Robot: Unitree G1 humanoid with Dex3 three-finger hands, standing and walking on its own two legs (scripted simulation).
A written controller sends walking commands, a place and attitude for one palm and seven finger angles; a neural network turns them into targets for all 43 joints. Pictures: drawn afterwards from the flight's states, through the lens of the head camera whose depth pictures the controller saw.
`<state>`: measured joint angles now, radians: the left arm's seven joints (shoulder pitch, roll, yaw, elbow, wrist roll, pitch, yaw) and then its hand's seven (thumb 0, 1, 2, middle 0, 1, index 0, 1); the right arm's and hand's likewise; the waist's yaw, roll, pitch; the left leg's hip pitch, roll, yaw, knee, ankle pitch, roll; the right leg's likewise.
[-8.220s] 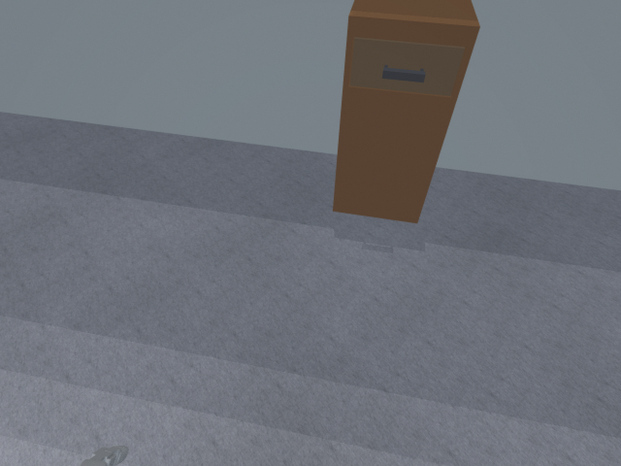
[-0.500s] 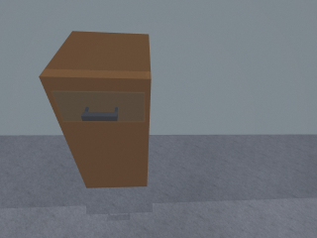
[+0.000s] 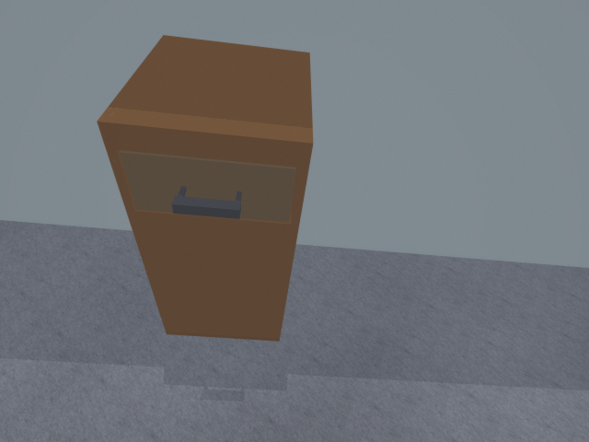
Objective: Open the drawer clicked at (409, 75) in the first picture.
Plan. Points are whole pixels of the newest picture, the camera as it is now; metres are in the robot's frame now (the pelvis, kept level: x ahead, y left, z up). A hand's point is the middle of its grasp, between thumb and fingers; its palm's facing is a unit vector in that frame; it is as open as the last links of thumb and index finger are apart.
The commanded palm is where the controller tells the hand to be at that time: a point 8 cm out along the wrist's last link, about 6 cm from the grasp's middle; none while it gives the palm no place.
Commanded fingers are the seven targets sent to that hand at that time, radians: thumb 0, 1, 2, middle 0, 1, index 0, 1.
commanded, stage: shuffle to correct the standing spot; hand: left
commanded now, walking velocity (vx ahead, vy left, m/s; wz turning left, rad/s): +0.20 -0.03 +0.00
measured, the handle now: (209, 200) +0.59 +0.20 -0.05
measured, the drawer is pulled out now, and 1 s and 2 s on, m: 0.00 0.00 0.00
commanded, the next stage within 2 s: come to a stop and stand still in 0.16 s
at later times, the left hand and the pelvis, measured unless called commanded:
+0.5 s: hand (219, 420) +0.20 +0.11 -0.16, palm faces +0.01 -0.99 -0.16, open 7.3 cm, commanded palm none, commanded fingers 0.00 0.90 0.90 -0.20 -0.30 -0.20 -0.30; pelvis +0.09 -0.04 +0.00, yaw +1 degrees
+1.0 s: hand out of the picture +0.03 +0.19 -0.17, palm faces +0.15 -0.97 -0.18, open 7.3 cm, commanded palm none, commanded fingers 0.00 0.90 0.90 -0.20 -0.30 -0.20 -0.30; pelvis +0.02 +0.00 +0.02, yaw +4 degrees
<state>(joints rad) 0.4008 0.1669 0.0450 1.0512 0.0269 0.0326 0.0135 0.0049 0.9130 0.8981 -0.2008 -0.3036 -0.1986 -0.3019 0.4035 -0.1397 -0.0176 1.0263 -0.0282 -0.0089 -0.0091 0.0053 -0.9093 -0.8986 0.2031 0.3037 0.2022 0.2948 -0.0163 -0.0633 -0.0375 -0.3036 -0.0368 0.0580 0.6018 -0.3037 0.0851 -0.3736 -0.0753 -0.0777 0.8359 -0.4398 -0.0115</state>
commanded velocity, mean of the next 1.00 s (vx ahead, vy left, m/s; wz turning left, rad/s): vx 0.04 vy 0.03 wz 0.00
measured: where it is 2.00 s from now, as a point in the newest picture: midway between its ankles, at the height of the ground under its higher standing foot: outside the picture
